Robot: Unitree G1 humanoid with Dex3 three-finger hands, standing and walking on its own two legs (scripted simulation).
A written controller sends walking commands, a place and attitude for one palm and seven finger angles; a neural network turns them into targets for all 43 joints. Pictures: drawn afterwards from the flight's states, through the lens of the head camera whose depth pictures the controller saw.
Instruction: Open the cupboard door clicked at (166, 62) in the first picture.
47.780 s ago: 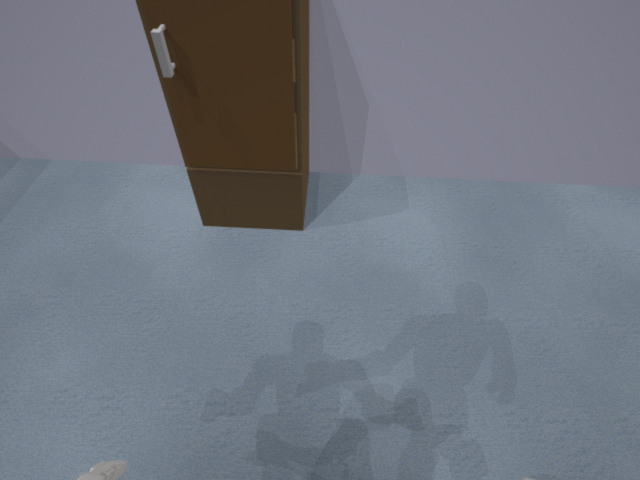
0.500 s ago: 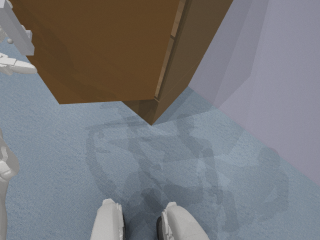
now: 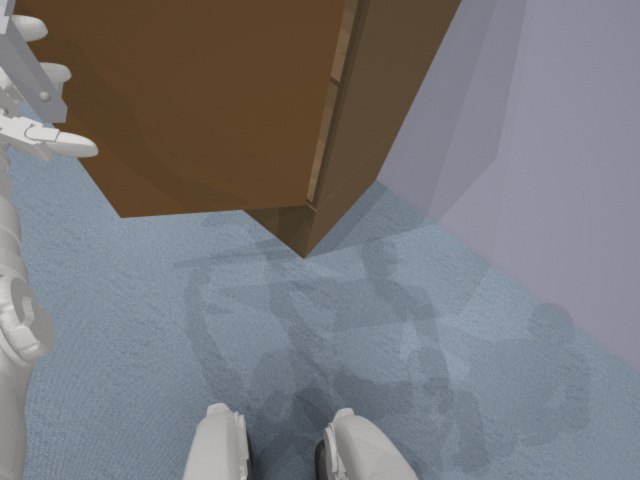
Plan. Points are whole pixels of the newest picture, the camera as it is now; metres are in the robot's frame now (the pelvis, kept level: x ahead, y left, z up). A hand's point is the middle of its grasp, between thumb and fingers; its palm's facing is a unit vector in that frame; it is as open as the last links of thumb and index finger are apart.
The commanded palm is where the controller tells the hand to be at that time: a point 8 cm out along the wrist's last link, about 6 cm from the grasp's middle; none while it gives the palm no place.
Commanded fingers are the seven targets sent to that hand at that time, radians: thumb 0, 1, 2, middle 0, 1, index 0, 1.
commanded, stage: slide the fingers in behind the handle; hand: left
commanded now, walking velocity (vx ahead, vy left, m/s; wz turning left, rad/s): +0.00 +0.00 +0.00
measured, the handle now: (31, 61) +0.59 +0.27 +0.09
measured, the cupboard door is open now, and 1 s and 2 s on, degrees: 47 47 88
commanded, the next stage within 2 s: close the thumb around the handle in 0.06 s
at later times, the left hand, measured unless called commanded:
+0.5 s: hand (47, 94) +0.54 +0.25 +0.09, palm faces +0.05 -1.00 +0.00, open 10.7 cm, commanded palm +0.53 +0.29 +0.08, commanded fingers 0.00 0.51 0.73 -0.37 -1.31 -0.37 -1.31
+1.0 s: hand (48, 94) +0.54 +0.25 +0.09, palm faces +0.04 -1.00 +0.00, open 5.7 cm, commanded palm +0.52 +0.28 +0.08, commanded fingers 0.00 0.90 0.90 -0.40 -1.35 -0.40 -1.35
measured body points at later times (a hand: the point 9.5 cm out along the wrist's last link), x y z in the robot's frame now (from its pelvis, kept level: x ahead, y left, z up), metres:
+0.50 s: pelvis +0.00 +0.00 +0.00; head +0.16 +0.03 +0.42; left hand +0.53 +0.30 +0.09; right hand -0.02 -0.27 -0.10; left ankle +0.05 +0.11 -0.65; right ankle -0.01 -0.12 -0.65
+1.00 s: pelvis +0.00 +0.01 +0.00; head +0.16 +0.04 +0.42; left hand +0.53 +0.30 +0.09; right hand -0.02 -0.26 -0.10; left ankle +0.05 +0.11 -0.65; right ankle -0.01 -0.12 -0.65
